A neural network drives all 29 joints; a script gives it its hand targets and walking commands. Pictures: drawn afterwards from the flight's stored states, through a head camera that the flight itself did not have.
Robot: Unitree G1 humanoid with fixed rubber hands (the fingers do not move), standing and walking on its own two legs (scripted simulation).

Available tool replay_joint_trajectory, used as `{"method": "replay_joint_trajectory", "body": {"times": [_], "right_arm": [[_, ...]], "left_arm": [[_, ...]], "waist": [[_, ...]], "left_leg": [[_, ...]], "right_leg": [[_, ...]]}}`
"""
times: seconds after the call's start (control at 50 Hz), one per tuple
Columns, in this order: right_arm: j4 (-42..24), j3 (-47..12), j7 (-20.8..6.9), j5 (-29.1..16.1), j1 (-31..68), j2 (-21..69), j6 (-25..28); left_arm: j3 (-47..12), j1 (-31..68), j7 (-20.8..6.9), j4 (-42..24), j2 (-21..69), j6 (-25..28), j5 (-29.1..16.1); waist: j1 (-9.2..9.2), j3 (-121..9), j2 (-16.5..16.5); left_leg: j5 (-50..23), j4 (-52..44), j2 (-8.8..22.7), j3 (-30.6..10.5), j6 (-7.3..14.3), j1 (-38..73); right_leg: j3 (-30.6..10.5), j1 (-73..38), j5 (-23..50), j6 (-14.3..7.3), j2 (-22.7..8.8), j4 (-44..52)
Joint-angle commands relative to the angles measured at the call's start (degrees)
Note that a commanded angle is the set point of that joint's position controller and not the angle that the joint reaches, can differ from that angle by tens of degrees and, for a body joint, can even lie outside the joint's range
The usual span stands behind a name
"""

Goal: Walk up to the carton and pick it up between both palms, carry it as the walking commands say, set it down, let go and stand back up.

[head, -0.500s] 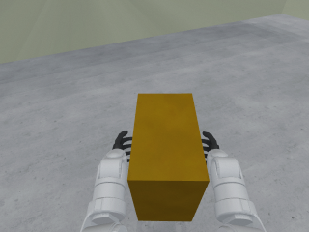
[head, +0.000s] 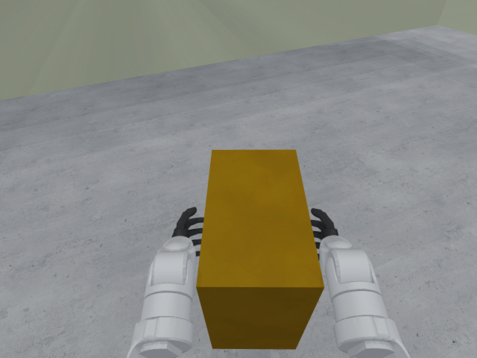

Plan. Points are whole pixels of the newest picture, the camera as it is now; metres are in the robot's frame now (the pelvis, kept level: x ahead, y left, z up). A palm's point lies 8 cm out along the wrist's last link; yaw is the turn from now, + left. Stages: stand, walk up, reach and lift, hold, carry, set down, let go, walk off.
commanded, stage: reach and lift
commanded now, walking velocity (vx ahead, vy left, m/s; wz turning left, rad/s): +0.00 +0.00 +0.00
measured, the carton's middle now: (253, 249) +0.33 +0.01 -0.01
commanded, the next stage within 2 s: hold in 0.48 s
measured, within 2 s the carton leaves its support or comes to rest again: neither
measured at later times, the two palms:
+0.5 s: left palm (181, 251) +0.29 +0.14 +0.05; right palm (331, 252) +0.28 -0.13 +0.05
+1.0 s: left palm (181, 249) +0.29 +0.14 +0.05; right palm (330, 249) +0.29 -0.13 +0.05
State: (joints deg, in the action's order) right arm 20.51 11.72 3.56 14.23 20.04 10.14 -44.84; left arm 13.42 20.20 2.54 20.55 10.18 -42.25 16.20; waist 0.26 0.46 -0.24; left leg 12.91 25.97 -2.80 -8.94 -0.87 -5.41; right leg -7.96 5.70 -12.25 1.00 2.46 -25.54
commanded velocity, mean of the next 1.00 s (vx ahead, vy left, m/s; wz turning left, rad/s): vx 0.06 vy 0.00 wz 0.07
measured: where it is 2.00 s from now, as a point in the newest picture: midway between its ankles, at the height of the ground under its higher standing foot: (235, 339)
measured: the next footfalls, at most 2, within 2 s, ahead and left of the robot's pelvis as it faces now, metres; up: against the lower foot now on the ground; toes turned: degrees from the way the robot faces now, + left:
left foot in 1.48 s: +0.18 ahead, +0.12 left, +0.00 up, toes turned +17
right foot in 1.84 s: +0.56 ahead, +0.02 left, +0.00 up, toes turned +13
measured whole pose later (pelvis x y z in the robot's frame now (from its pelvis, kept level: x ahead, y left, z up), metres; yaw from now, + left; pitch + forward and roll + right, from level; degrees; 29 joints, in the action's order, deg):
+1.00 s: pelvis +0.00 +0.00 +0.00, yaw +0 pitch -3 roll +0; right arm 17.8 10.1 3.5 13.6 18.6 9.6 -47.2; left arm 10.6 18.4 3.7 18.0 9.6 -44.6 14.7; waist 0.2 -5.1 0.5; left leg 17.6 31.5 -1.4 -6.3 -0.5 -13.7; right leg -4.8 13.3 -14.6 1.0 1.2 -29.4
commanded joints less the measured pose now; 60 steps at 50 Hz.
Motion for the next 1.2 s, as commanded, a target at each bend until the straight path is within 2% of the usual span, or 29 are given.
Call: {"method": "replay_joint_trajectory", "body": {"times": [0.0,0.4,0.88,0.9,0.92,0.94,0.98,1.0,1.06,1.08,1.1,1.12,1.16,1.18], "right_arm": [[-5.60,-30.49,-14.38,-16.15,34.40,60.27,4.24],[-4.45,-29.79,-15.29,-16.21,36.69,60.55,3.87],[-7.43,-30.95,-15.54,-16.66,32.79,60.36,3.06],[-7.74,-31.89,-15.66,-17.15,35.77,58.01,3.12],[-6.47,-31.58,-15.38,-16.82,35.80,58.59,3.32],[-8.24,-32.71,-15.07,-17.49,37.10,58.83,3.24],[-12.28,-35.30,-13.96,-20.03,38.33,59.10,2.29],[-14.46,-37.12,-13.44,-21.61,38.78,59.49,1.25],[-17.89,-39.64,-12.60,-23.82,37.13,58.43,-2.77],[-19.12,-40.19,-12.47,-24.56,36.38,57.95,-4.03],[-20.30,-40.42,-12.32,-25.17,35.26,57.46,-5.27],[-21.65,-40.61,-12.12,-25.76,33.62,56.94,-6.51],[-24.71,-41.48,-11.40,-26.79,29.81,56.40,-9.16],[-27.72,-42.84,-10.81,-27.62,29.41,56.38,-10.64]], "left_arm": [[-31.11,30.22,-14.83,-1.10,59.68,1.36,-15.87],[-30.50,32.02,-15.23,0.21,60.96,1.01,-15.84],[-31.29,27.57,-15.37,-2.73,61.50,0.06,-16.38],[-33.61,29.54,-15.09,-3.19,58.30,0.11,-17.36],[-32.91,30.09,-15.03,-2.01,58.00,0.45,-17.19],[-33.89,31.49,-14.96,-4.13,58.03,0.46,-18.31],[-37.40,33.16,-14.33,-9.91,57.53,-0.27,-22.03],[-39.27,33.53,-13.79,-12.74,57.48,-1.23,-23.60],[-40.71,30.35,-12.25,-15.73,56.69,-5.07,-24.34],[-41.16,29.91,-11.83,-17.05,56.41,-6.30,-24.72],[-41.71,29.53,-11.50,-18.57,56.30,-7.57,-25.30],[-42.54,29.25,-11.20,-20.45,56.41,-8.93,-26.15],[-44.35,29.50,-10.69,-24.34,56.58,-11.93,-27.90],[-45.51,29.51,-10.51,-26.76,56.40,-13.60,-29.16]], "waist": [[0.00,-16.04,0.51],[-0.21,-14.61,0.52],[-0.38,-14.89,0.51],[0.94,-11.58,0.69],[0.74,-13.18,0.01],[0.62,-13.47,-0.19],[0.56,-15.97,-1.03],[0.60,-17.90,-2.57],[0.25,-20.25,-7.58],[0.13,-20.18,-7.21],[0.06,-20.04,-4.85],[-0.05,-19.85,-0.50],[-0.68,-19.69,11.72],[-0.45,-18.43,13.35]], "left_leg": [[-8.64,-3.67,-2.25,3.32,-0.60,2.34],[-1.85,-3.75,-2.10,3.45,-0.24,0.42],[-5.04,-4.23,-2.51,3.25,-0.47,1.72],[7.80,-1.58,5.85,-0.71,1.78,-8.09],[16.99,-1.89,6.94,-1.83,2.08,-8.62],[21.06,-0.81,5.79,-0.75,2.44,-10.17],[17.26,2.86,4.20,2.31,2.22,-10.76],[13.85,4.80,3.58,4.03,2.02,-10.78],[12.08,4.56,1.35,8.27,2.19,-12.03],[11.89,2.87,1.31,8.39,2.44,-11.11],[12.38,0.19,2.26,6.74,2.73,-9.92],[13.92,-3.11,4.70,2.54,3.29,-8.67],[18.17,-11.02,14.60,-12.28,6.51,-4.07],[11.94,-10.81,16.40,-15.08,8.60,-1.61]], "right_leg": [[3.30,-3.83,8.57,0.35,2.15,3.21],[3.33,-1.27,1.32,-0.37,1.89,3.38],[3.45,-2.35,4.76,-0.38,2.25,3.95],[-0.80,9.55,-8.11,-1.95,-6.06,2.47],[-2.36,11.05,-16.42,-1.84,-7.33,4.44],[-1.99,12.38,-21.72,-1.94,-7.22,5.18],[-2.13,12.04,-22.96,-2.43,-8.83,6.26],[-2.53,10.71,-22.19,-2.75,-9.61,7.02],[-1.90,8.44,-24.71,-3.36,-12.10,8.75],[-0.36,9.06,-24.22,-3.15,-11.97,7.84],[2.22,10.02,-22.86,-2.50,-10.95,5.47],[5.51,11.49,-20.40,-1.36,-9.21,1.16],[13.23,16.80,-13.91,1.55,-5.21,-12.22],[14.06,19.71,-13.77,1.67,-3.74,-9.84]]}}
